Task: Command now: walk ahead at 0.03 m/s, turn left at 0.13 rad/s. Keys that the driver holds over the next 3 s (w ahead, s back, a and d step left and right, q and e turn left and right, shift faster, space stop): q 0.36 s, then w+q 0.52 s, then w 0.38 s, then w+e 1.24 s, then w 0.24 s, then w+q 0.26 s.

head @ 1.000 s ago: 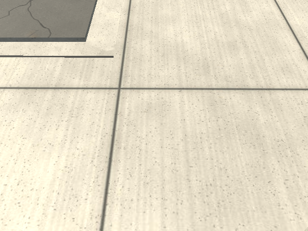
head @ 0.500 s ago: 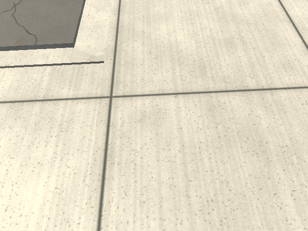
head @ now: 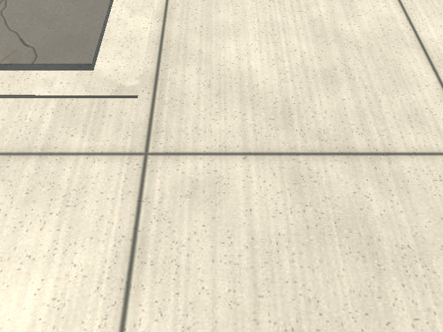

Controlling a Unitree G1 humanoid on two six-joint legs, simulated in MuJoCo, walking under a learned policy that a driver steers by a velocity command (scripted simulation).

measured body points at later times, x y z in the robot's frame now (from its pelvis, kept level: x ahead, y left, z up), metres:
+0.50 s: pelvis +0.00 -0.05 +0.02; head +0.01 -0.07 +0.47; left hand -0.02 +0.22 -0.11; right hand +0.14 -0.29 -0.13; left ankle -0.03 +0.07 -0.64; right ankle +0.00 -0.13 -0.73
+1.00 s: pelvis +0.11 +0.10 +0.00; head +0.13 +0.13 +0.44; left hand -0.05 +0.30 -0.15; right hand +0.39 -0.02 -0.11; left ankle +0.11 +0.16 -0.73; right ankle +0.06 -0.10 -0.65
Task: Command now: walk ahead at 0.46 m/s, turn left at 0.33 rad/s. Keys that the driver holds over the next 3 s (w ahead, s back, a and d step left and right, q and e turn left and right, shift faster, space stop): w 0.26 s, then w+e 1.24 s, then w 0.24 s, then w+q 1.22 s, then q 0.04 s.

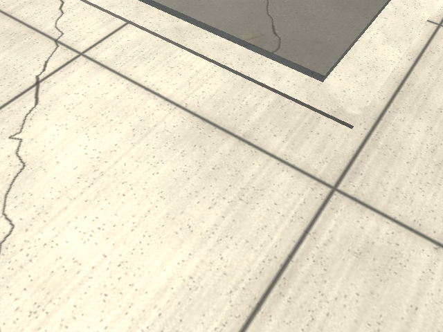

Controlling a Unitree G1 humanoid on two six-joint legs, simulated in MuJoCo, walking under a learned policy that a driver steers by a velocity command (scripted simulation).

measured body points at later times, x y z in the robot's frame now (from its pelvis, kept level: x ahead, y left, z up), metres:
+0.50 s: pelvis +0.28 +0.03 -0.01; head +0.31 +0.03 +0.44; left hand +0.43 +0.26 -0.13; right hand +0.20 -0.22 -0.15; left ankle +0.06 +0.06 -0.69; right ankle +0.37 -0.01 -0.73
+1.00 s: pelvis +0.57 +0.05 +0.00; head +0.60 +0.04 +0.45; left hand +0.59 +0.33 -0.13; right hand +0.74 -0.23 -0.08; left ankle +0.71 +0.12 -0.73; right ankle +0.38 -0.01 -0.71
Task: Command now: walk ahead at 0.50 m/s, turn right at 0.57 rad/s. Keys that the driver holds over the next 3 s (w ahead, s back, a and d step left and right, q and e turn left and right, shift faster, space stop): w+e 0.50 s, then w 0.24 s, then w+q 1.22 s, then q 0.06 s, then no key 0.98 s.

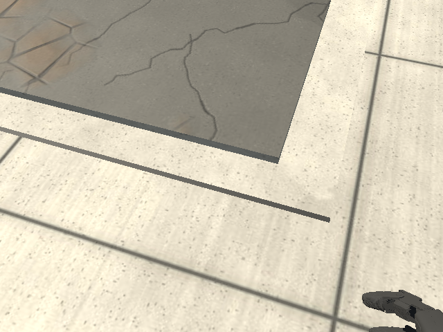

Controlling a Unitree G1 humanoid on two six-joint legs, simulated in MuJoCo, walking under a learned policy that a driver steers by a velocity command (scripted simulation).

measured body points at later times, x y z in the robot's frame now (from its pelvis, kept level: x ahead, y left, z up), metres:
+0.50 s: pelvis +0.24 -0.03 +0.00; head +0.28 -0.05 +0.45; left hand +0.53 +0.11 -0.08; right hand +0.13 -0.27 -0.13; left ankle +0.12 +0.12 -0.72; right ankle +0.33 -0.14 -0.71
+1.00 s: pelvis +0.49 -0.13 +0.01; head +0.52 -0.14 +0.46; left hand +0.57 +0.12 -0.12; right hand +0.56 -0.41 -0.11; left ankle +0.69 -0.08 -0.69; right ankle +0.34 -0.14 -0.72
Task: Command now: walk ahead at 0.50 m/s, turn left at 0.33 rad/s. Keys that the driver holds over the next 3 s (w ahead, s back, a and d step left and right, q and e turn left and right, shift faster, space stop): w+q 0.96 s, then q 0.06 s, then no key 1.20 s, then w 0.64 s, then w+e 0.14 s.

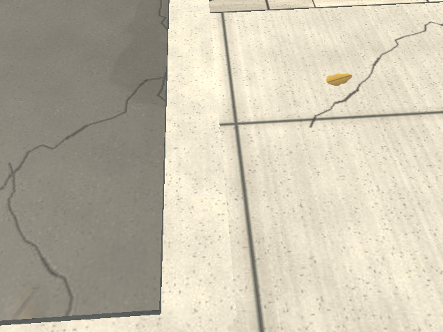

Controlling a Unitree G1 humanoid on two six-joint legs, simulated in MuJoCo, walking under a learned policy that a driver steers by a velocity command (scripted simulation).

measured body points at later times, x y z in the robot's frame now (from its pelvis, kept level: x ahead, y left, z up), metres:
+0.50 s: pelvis +0.28 +0.04 +0.01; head +0.31 +0.05 +0.46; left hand +0.42 +0.31 -0.09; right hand +0.34 -0.24 -0.11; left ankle +0.17 +0.08 -0.73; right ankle +0.47 -0.08 -0.69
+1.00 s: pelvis +0.52 +0.09 +0.01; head +0.55 +0.10 +0.46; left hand +0.37 +0.32 -0.12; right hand +0.82 +0.00 -0.09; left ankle +0.56 +0.27 -0.66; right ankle +0.50 -0.04 -0.73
